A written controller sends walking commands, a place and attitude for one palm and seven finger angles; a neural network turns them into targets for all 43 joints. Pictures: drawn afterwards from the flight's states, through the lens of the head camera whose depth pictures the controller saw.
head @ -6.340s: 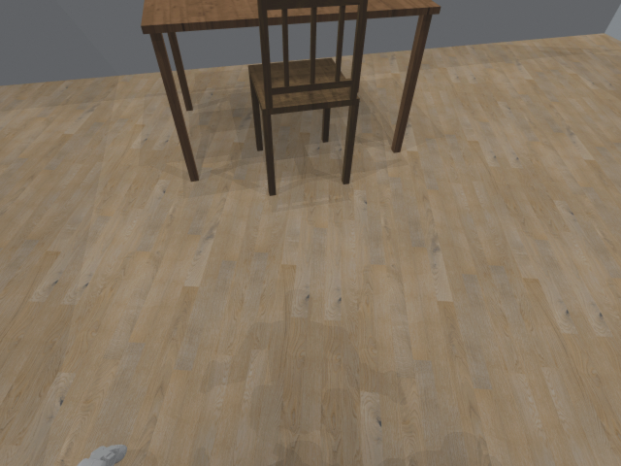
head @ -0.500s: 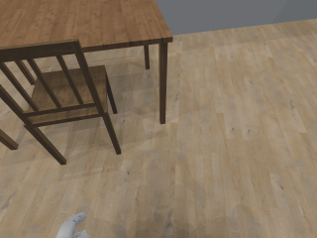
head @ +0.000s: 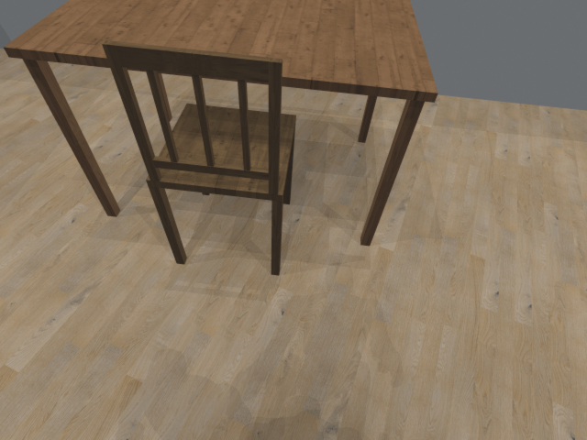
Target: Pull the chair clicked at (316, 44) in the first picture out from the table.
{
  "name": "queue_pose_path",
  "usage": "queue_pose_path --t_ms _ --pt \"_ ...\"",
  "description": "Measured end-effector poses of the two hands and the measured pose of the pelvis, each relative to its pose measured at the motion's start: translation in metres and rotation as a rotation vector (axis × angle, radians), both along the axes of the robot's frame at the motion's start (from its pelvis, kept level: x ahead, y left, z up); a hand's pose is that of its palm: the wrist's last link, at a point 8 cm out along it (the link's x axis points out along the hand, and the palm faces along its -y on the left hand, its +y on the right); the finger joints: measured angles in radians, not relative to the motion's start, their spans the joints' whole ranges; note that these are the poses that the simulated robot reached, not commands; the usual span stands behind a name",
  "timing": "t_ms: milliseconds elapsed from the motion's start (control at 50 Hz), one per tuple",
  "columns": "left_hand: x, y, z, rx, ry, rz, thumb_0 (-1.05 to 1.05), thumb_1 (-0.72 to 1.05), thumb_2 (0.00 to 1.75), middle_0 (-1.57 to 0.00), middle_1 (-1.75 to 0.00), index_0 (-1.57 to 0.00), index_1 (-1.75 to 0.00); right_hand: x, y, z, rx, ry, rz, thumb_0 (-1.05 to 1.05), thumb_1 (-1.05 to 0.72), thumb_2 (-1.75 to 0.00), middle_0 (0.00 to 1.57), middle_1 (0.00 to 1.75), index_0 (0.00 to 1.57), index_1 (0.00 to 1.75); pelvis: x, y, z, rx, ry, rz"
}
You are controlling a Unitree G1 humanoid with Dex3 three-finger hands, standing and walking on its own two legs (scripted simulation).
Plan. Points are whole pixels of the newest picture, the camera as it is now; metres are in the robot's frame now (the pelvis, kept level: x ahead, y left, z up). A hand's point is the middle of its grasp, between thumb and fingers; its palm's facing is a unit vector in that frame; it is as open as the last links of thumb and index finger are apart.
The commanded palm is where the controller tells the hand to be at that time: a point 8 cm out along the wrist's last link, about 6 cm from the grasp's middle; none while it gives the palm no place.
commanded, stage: take the last steps up to it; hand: left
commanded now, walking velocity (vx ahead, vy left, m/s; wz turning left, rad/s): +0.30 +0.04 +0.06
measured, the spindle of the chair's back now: (204, 124) +0.80 +0.31 -0.08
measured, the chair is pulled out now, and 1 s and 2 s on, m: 0.00 0.00 0.00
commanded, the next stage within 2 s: come to a stop and stand still in 0.90 s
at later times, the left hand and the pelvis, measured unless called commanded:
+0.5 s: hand (179, 386) +0.21 +0.21 -0.17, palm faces -0.03 -0.99 -0.14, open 7.4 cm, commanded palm none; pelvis +0.12 +0.04 +0.00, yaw +0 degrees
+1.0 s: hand (199, 334) +0.30 +0.20 -0.17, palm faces +0.08 -0.98 -0.18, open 7.3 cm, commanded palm none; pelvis +0.32 +0.03 +0.01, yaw +0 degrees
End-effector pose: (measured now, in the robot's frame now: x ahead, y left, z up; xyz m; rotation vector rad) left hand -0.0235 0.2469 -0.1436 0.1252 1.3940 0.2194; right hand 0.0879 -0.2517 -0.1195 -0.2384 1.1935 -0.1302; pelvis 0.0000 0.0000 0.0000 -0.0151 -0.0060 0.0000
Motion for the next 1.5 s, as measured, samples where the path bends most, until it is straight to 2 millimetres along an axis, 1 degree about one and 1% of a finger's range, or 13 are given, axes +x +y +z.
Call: queue_pose_path --t_ms 100,220,440,580,620,680,840,900,1080,1180,1240,1380,1500 --pt "-0.012 0.027 -0.004 -0.022 0.084 0.017 0.01 0.91 0.9 -0.2 -0.3 -0.19 -0.3 0.005 0.034 0.012 -0.01 -0.049 0.006 0.0 -0.91 -0.9 0.19 0.3 0.2 0.3 0.013 0.023 0.005 -0.016 -0.02 -0.005" --pt "0.038 0.04 0.003 -0.046 0.004 -0.004 0.01 0.91 0.9 -0.2 -0.3 -0.19 -0.3 -0.026 0.057 0.012 -0.008 0.062 -0.05 0.0 -0.93 -0.9 0.2 0.3 0.2 0.3 0.037 0.041 0.015 -0.023 -0.031 0.012" --pt "0.18 0.025 0.0 -0.065 -0.121 -0.097 0.01 0.91 0.9 -0.2 -0.3 -0.19 -0.3 -0.09 0.093 -0.004 0.058 0.349 -0.205 0.0 -0.91 -0.9 0.2 0.3 0.2 0.3 0.1 0.046 0.005 -0.001 -0.027 0.005" --pt "0.302 -0.006 0.0 -0.064 -0.246 -0.19 0.01 0.91 0.9 -0.2 -0.3 -0.19 -0.3 -0.089 0.102 -0.012 0.113 0.515 -0.279 0.0 -0.91 -0.9 0.2 0.3 0.2 0.3 0.161 0.03 -0.009 -0.004 -0.018 -0.008" --pt "0.328 -0.014 -0.002 -0.055 -0.296 -0.19 0.01 0.91 0.9 -0.2 -0.3 -0.19 -0.3 -0.075 0.096 -0.017 0.126 0.541 -0.292 0.0 -0.91 -0.9 0.2 0.3 0.2 0.3 0.183 0.021 -0.016 0.01 -0.022 -0.01" --pt "0.341 -0.02 0.001 -0.048 -0.315 -0.153 0.0 0.91 0.9 -0.2 -0.3 -0.19 -0.3 -0.03 0.08 -0.023 0.126 0.497 -0.283 0.0 -0.91 -0.9 0.2 0.3 0.2 0.3 0.206 0.013 -0.014 0.0 -0.036 -0.006" --pt "0.324 -0.006 0.014 0.01 -0.132 -0.085 -0.01 0.95 0.9 -0.2 -0.3 -0.2 -0.3 0.162 0.041 -0.018 0.094 0.142 -0.171 0.0 -0.91 -0.9 0.19 0.3 0.2 0.3 0.262 0.007 0.007 -0.003 -0.008 -0.004" --pt "0.32 -0.003 0.014 -0.001 -0.07 -0.065 -0.01 0.94 0.9 -0.2 -0.3 -0.19 -0.3 0.219 0.033 -0.013 0.068 0.068 -0.131 0.01 -0.94 -0.9 0.19 0.3 0.2 0.3 0.283 0.012 0.009 -0.003 0.001 -0.003" --pt "0.324 0.006 -0.009 -0.065 0.079 0.031 0.0 0.92 0.9 -0.2 -0.3 -0.19 -0.3 0.349 0.061 -0.011 0.036 -0.039 -0.004 0.0 -0.93 -0.9 0.19 0.3 0.2 0.3 0.352 0.038 -0.003 -0.001 -0.008 -0.012" --pt "0.351 0.008 -0.005 -0.061 0.109 -0.004 0.01 0.92 0.9 -0.2 -0.3 -0.19 -0.3 0.369 0.083 -0.006 0.061 -0.049 -0.03 0.0 -0.92 -0.9 0.19 0.3 0.2 0.3 0.366 0.042 0.005 0.011 -0.027 -0.04" --pt "0.375 0.012 0.0 -0.042 0.075 -0.033 0.01 0.91 0.9 -0.2 -0.3 -0.19 -0.3 0.373 0.077 -0.003 0.058 -0.06 -0.069 -0.02 -0.94 -0.9 0.2 0.3 0.2 0.3 0.363 0.039 0.008 0.005 -0.029 -0.044" --pt "0.419 0.014 0.009 0.041 -0.062 -0.06 0.0 0.91 0.9 -0.2 -0.3 -0.19 -0.3 0.351 0.03 -0.007 0.032 -0.018 -0.092 -0.02 -0.93 -0.9 0.2 0.3 0.2 0.3 0.348 0.01 0.005 0.011 -0.028 -0.053" --pt "0.421 -0.014 0.015 0.112 -0.154 -0.103 0.0 0.91 0.9 -0.2 -0.3 -0.19 -0.3 0.322 -0.02 -0.035 0.067 0.001 -0.13 -0.01 -0.92 -0.9 0.2 0.3 0.2 0.3 0.338 -0.026 -0.011 0.043 -0.032 -0.052"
